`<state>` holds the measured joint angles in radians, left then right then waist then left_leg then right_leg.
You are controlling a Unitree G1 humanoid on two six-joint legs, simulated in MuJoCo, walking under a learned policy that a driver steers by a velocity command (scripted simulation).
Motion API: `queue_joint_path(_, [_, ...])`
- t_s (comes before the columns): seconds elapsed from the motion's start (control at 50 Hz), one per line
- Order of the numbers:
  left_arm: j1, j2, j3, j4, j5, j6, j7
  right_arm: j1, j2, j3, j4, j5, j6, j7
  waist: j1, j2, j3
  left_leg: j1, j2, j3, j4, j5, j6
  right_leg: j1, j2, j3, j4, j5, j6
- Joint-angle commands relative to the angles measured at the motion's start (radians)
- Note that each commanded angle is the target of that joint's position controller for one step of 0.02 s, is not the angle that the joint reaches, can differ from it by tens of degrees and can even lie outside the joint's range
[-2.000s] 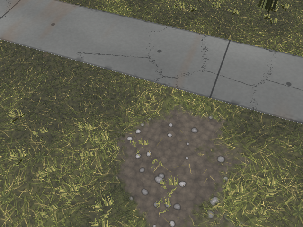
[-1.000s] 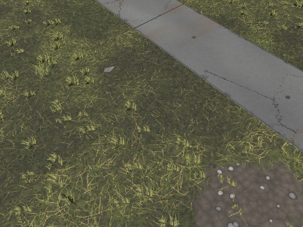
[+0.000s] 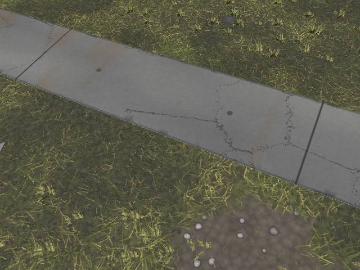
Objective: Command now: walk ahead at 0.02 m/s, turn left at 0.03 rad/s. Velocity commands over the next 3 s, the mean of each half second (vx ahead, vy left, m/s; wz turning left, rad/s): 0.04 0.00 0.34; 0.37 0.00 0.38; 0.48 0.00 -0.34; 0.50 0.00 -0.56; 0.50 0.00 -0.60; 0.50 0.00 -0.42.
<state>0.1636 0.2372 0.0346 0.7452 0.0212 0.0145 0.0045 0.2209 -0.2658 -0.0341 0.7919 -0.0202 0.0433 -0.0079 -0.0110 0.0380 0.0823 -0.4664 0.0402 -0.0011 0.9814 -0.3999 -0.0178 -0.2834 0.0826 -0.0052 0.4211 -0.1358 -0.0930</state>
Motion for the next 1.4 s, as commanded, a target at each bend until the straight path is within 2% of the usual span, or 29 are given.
queue_joint_path(0.02, [0.009,0.093,0.008,-0.024,0.013,-0.022,0.008,0.078,-0.047,-0.007,-0.003,0.004,0.014,0.006,0.011,-0.152,-0.133,0.169,-0.006,-0.006,-0.158,0.040,0.007,0.019,-0.251,0.138,-0.176,0.123,-0.106])
queue_joint_path(0.08, [0.022,0.151,0.023,-0.007,0.011,-0.008,0.014,0.031,-0.085,-0.019,-0.017,0.005,0.016,0.007,0.031,-0.154,-0.096,0.149,-0.034,0.004,-0.205,0.001,0.019,0.035,-0.288,0.174,-0.170,-0.023,-0.125])
queue_joint_path(0.16, [0.025,0.159,0.032,0.006,0.002,0.003,0.028,0.037,-0.061,-0.018,-0.024,0.007,0.000,0.006,0.025,-0.122,-0.086,0.142,-0.045,0.027,-0.268,-0.044,0.038,0.084,-0.333,0.192,-0.110,0.061,-0.145])
queue_joint_path(0.22, [0.017,0.163,0.040,0.019,-0.007,0.008,0.038,0.085,-0.047,-0.014,-0.019,0.007,-0.019,0.004,-0.017,-0.094,-0.096,0.259,-0.053,0.018,-0.530,0.117,0.070,0.064,-0.308,0.129,0.001,0.155,-0.080])
queue_joint_path(0.24, [0.021,0.145,0.039,0.012,-0.007,0.007,0.038,0.090,-0.094,-0.023,-0.026,-0.005,-0.028,0.001,-0.009,-0.015,-0.095,0.293,0.024,-0.124,-0.638,0.171,0.099,0.013,-0.256,0.077,0.106,0.088,-0.023])
queue_joint_path(0.26, [0.011,0.088,0.027,-0.028,-0.013,0.008,0.036,0.078,-0.216,-0.055,-0.045,-0.006,-0.035,-0.001,0.024,0.175,-0.072,0.325,0.246,-0.449,-0.686,0.419,0.195,-0.162,-0.079,-0.061,0.275,-0.178,0.057])
queue_joint_path(0.28, [-0.062,0.101,0.028,-0.039,-0.004,0.018,0.043,0.137,-0.228,-0.065,-0.027,-0.003,-0.035,0.001,-0.047,0.198,-0.037,0.305,0.338,-0.523,-0.703,0.641,0.315,-0.238,-0.013,-0.031,0.459,-0.440,0.074])
queue_joint_path(0.32, [-0.026,0.101,0.031,-0.020,-0.006,0.028,0.032,0.101,-0.172,-0.058,-0.026,0.009,-0.029,-0.005,0.003,0.053,-0.045,0.322,0.232,-0.387,-0.674,0.638,0.309,-0.259,-0.048,0.045,0.615,-0.371,0.087])
queue_joint_path(0.38, [0.000,0.124,0.038,-0.007,0.004,0.025,0.020,0.026,-0.140,-0.056,-0.056,0.015,-0.020,-0.007,0.023,0.063,-0.101,0.400,0.126,-0.295,-0.632,0.725,0.248,-0.270,-0.052,0.036,0.617,-0.282,0.117])
queue_joint_path(0.46, [-0.086,0.119,0.030,-0.041,0.009,0.016,-0.005,0.129,-0.157,-0.072,-0.031,0.008,-0.017,0.001,-0.050,0.091,-0.093,0.450,0.110,-0.410,-0.736,0.033,0.271,-0.322,-0.067,0.029,0.459,-0.267,0.132])
queue_joint_path(0.56, [-0.114,0.125,0.024,-0.066,0.004,-0.021,-0.009,0.122,-0.200,-0.091,-0.037,-0.007,-0.032,0.013,-0.056,0.097,-0.061,0.357,0.103,-0.492,-0.731,-0.082,0.279,-0.212,-0.045,0.032,0.267,-0.297,0.115])
queue_joint_path(0.6, [-0.058,0.127,0.023,-0.059,-0.007,-0.036,-0.003,0.067,-0.204,-0.094,-0.054,-0.007,-0.038,0.022,-0.013,0.097,-0.062,0.241,0.079,-0.502,-0.706,-0.085,0.253,-0.054,-0.026,0.029,0.164,-0.279,0.095])
queue_joint_path(0.64, [0.108,0.127,0.027,-0.013,-0.010,-0.055,0.017,-0.024,-0.177,-0.090,-0.079,0.001,-0.041,0.020,0.100,0.035,-0.061,-0.001,-0.016,-0.444,-0.591,-0.145,0.175,0.283,-0.030,0.029,-0.042,-0.134,0.077])
queue_joint_path(0.66, [0.213,0.215,0.046,0.005,0.004,-0.066,0.033,-0.034,-0.110,-0.073,-0.100,0.008,-0.053,0.019,0.141,-0.120,-0.095,-0.167,-0.104,-0.325,-0.382,-0.223,0.118,0.454,-0.213,0.219,-0.138,-0.314,0.051])
queue_joint_path(0.68, [0.262,0.343,0.071,0.000,0.019,-0.067,0.037,-0.049,-0.046,-0.052,-0.144,0.016,-0.062,0.020,0.146,-0.310,-0.127,-0.320,-0.232,-0.160,-0.117,-0.235,0.089,0.480,-0.481,0.661,-0.306,-0.681,-0.031])
queue_joint_path(0.7, [0.206,0.310,0.070,0.007,0.027,-0.064,0.035,-0.041,-0.121,-0.061,-0.133,-0.010,-0.063,0.018,0.089,-0.187,-0.035,-0.326,-0.125,-0.182,0.010,-0.128,0.092,0.340,-0.502,0.704,-0.313,-0.723,-0.081])
queue_joint_path(0.72, [0.154,0.226,0.049,-0.004,0.017,-0.070,0.027,-0.023,-0.135,-0.066,-0.107,-0.016,-0.067,0.029,0.052,-0.118,0.028,-0.309,-0.096,-0.183,0.042,-0.041,0.095,0.271,-0.447,0.606,-0.298,-0.659,-0.083])
queue_joint_path(0.78, [0.132,0.137,0.023,0.006,0.011,-0.097,0.013,0.027,-0.106,-0.058,-0.057,-0.026,-0.068,0.060,0.026,-0.158,0.017,-0.241,-0.074,-0.133,0.065,0.121,0.065,0.247,-0.300,0.307,-0.302,-0.279,-0.045])
queue_joint_path(1.0, [0.338,0.146,0.021,0.153,-0.008,-0.110,-0.007,-0.316,-0.027,0.003,-0.165,-0.019,-0.075,0.078,0.090,-0.158,0.018,-0.117,-0.038,0.085,-0.339,0.256,0.045,0.273,-0.282,0.108,-0.243,0.389,-0.079])
queue_joint_path(1.04, [0.330,0.174,0.026,0.168,-0.007,-0.104,-0.003,-0.261,-0.047,-0.002,-0.151,-0.014,-0.082,0.062,0.048,-0.155,-0.003,-0.005,-0.070,0.088,-0.393,0.225,0.077,0.286,-0.303,0.118,-0.167,0.590,-0.072])
queue_joint_path(1.08, [0.311,0.187,0.027,0.178,-0.017,-0.099,-0.002,-0.044,-0.090,-0.021,-0.078,-0.020,-0.097,0.035,-0.062,-0.124,-0.120,0.286,-0.114,0.086,-0.501,0.259,0.119,0.260,-0.265,0.084,0.079,0.782,-0.038])
queue_joint_path(1.1, [0.297,0.169,0.021,0.166,-0.025,-0.101,-0.004,0.118,-0.143,-0.040,-0.034,-0.037,-0.109,0.018,-0.130,-0.100,-0.221,0.552,-0.016,-0.006,-0.513,0.250,0.150,0.096,-0.224,0.063,0.287,0.584,-0.020])
queue_joint_path(1.12, [0.333,0.053,-0.006,0.116,-0.038,-0.102,-0.010,0.250,-0.243,-0.062,-0.027,-0.062,-0.114,0.001,-0.138,0.091,-0.390,0.841,0.323,-0.388,-0.543,0.091,0.210,-0.172,-0.120,0.009,0.624,-0.005,0.010])
queue_joint_path(1.14, [0.382,0.097,0.013,0.132,-0.038,-0.089,-0.001,0.239,-0.249,-0.067,-0.017,-0.032,-0.100,0.004,-0.111,0.159,-0.447,0.800,0.433,-0.686,-0.682,0.041,0.271,-0.292,-0.033,0.049,0.815,-0.363,0.007])
queue_joint_path(1.16, [0.309,0.145,0.030,0.131,-0.019,-0.078,0.001,0.131,-0.174,-0.050,-0.027,-0.014,-0.095,0.007,-0.069,0.048,-0.261,0.646,0.371,-0.541,-0.706,-0.029,0.244,-0.342,-0.103,0.089,0.845,-0.282,-0.004])
queue_joint_path(1.18, [0.265,0.111,0.025,0.126,-0.017,-0.078,-0.008,0.047,-0.105,-0.032,-0.036,-0.008,-0.102,0.011,-0.041,0.036,-0.136,0.502,0.320,-0.401,-0.752,0.024,0.222,-0.337,-0.135,0.077,0.806,-0.212,-0.004])
queue_joint_path(1.22, [0.259,0.079,0.028,0.143,0.001,-0.057,-0.021,0.010,-0.042,-0.014,-0.019,-0.005,-0.120,0.009,0.010,0.041,-0.039,0.343,0.221,-0.198,-0.810,0.188,0.157,-0.272,-0.171,0.070,0.738,-0.158,0.005])
queue_joint_path(1.3, [0.210,0.048,0.031,0.121,0.009,-0.026,-0.044,0.052,-0.052,-0.022,0.015,0.006,-0.158,0.007,0.040,0.040,-0.024,0.323,0.212,-0.050,-0.856,0.352,0.167,-0.323,-0.179,0.048,0.730,-0.079,0.027])
queue_joint_path(1.4, [0.014,0.029,0.022,0.045,0.009,-0.028,-0.065,0.115,-0.041,-0.018,0.057,0.000,-0.159,0.002,0.019,0.028,0.015,0.360,0.175,0.114,-0.850,0.520,0.160,-0.418,-0.174,0.001,0.531,0.107,0.045])
